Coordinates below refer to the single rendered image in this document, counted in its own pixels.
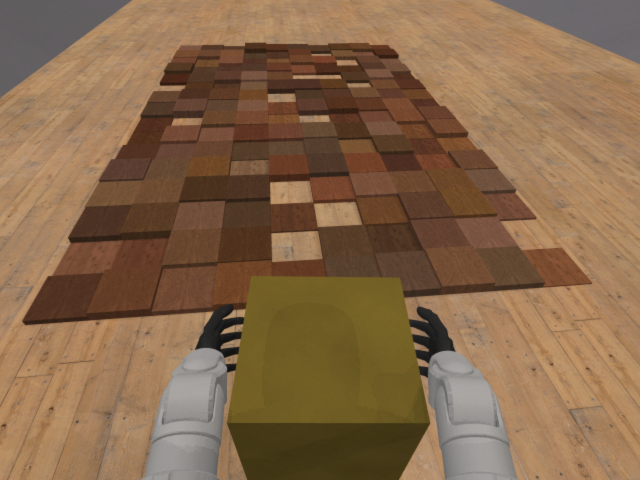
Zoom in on left robot hand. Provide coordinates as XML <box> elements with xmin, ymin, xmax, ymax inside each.
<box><xmin>195</xmin><ymin>304</ymin><xmax>244</xmax><ymax>373</ymax></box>

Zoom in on right robot forearm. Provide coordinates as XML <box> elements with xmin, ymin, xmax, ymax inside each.
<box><xmin>428</xmin><ymin>351</ymin><xmax>518</xmax><ymax>480</ymax></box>

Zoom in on right robot hand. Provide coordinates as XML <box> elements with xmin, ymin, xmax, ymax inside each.
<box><xmin>409</xmin><ymin>307</ymin><xmax>456</xmax><ymax>378</ymax></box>

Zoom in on left robot forearm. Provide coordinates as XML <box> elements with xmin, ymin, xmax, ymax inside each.
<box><xmin>141</xmin><ymin>348</ymin><xmax>227</xmax><ymax>480</ymax></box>

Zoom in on carton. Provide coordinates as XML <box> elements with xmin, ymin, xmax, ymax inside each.
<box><xmin>227</xmin><ymin>276</ymin><xmax>430</xmax><ymax>480</ymax></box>

